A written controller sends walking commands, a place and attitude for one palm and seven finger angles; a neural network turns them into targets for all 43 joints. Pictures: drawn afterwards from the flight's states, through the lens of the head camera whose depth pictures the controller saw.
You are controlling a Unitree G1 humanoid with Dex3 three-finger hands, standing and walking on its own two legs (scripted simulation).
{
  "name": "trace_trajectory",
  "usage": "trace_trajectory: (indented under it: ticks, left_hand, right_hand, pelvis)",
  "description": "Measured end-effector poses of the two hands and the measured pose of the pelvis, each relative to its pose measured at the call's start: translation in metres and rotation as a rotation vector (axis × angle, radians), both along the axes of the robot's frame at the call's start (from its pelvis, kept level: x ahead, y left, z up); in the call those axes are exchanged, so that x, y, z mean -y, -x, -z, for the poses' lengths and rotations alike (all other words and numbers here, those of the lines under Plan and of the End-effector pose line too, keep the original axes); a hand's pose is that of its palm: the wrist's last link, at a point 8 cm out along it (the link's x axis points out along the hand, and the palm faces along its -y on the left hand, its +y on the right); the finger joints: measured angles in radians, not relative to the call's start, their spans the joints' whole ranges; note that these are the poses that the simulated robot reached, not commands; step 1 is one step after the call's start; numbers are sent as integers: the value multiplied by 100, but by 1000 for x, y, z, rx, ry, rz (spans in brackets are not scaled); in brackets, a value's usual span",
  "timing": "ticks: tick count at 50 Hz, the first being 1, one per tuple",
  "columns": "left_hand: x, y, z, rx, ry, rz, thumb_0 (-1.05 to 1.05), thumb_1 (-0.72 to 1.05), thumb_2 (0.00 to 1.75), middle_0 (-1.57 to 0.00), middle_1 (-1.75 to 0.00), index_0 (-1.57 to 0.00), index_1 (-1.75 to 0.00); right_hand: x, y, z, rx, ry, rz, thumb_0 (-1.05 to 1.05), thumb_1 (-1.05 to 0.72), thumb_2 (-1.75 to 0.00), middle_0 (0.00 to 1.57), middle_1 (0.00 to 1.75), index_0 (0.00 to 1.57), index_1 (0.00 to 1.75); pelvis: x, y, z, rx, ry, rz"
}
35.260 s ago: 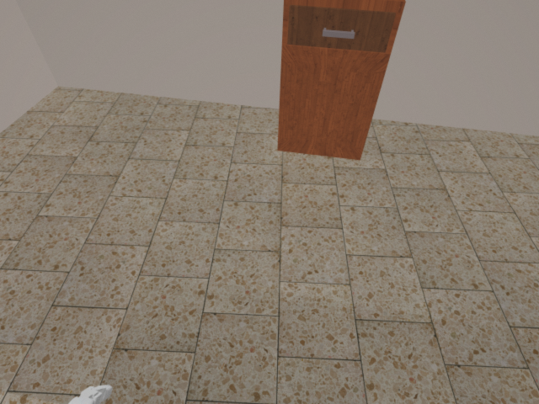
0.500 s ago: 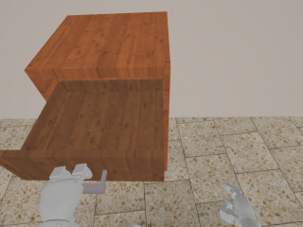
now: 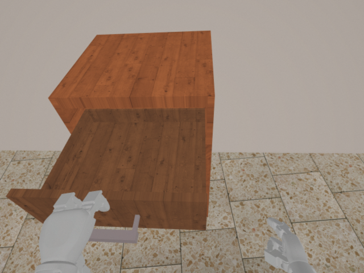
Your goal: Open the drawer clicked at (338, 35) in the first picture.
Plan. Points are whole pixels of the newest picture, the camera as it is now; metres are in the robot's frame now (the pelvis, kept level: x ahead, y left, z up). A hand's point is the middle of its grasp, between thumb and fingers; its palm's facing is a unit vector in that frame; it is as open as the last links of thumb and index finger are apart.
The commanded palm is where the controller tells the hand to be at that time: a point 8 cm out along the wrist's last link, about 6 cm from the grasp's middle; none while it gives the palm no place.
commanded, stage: lift the hand off the handle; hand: left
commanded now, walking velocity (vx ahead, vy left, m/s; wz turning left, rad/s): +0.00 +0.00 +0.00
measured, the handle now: (109, 226) +0.22 +0.21 -0.03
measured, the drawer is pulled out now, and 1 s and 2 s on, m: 0.30 0.30 0.30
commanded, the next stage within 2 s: draw the hand back to the body in 0.54 s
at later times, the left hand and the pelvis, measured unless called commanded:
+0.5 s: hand (73, 212) +0.19 +0.22 +0.12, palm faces +0.10 -0.15 -0.98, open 13.8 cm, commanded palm +0.15 +0.22 +0.17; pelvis +0.01 +0.01 +0.02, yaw -1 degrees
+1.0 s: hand (58, 215) +0.18 +0.23 +0.13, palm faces +0.10 -0.13 -0.99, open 13.8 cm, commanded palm +0.14 +0.23 +0.18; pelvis +0.01 +0.00 +0.02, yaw +0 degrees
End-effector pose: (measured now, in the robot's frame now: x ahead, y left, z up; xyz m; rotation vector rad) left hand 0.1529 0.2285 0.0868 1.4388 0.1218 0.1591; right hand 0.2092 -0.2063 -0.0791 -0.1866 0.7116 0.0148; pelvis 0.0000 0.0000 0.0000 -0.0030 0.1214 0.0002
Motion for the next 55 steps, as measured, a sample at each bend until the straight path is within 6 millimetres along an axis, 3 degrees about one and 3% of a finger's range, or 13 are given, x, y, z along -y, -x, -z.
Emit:
trace_trajectory:
  ticks: [6,16,27,37,46,55]
  left_hand:
    - [-1,-1,-18,14,14,4,0,-49,30,-37,-122,-44,-124]
    - [1,-10,-66,120,18,10,0,-49,30,-34,-121,-35,-121]
    - [1,-7,-83,69,23,37,0,-49,30,-33,-120,-32,-120]
    - [7,-2,-77,45,41,48,0,-49,30,-32,-120,-32,-120]
    - [-6,1,-94,88,-4,20,0,-49,30,-32,-120,-32,-120]
    - [-14,4,-93,39,-2,12,0,-49,30,-32,-120,-32,-120]
  right_hand:
    - [-11,-6,-5,8,-23,-22,1,-91,-90,20,30,20,30]
    - [-21,-13,-18,18,-67,-42,1,-91,-90,20,30,20,30]
    - [-22,-16,-32,32,-73,-61,1,-91,-90,20,30,20,30]
    - [-19,-12,-31,11,-51,-76,1,-91,-90,20,30,20,30]
    - [-17,-9,-30,12,-66,-54,1,-91,-90,20,30,20,30]
    - [-13,-7,-34,12,-33,-53,1,-91,-90,20,30,20,30]
  pelvis:
    - [-3,-4,-4,17,3,1]
    - [-8,-9,-13,49,5,7]
    - [-7,-11,-21,80,7,15]
    - [-6,-7,-23,81,8,11]
    - [-5,-7,-24,91,9,10]
    - [-5,-3,-26,104,8,4]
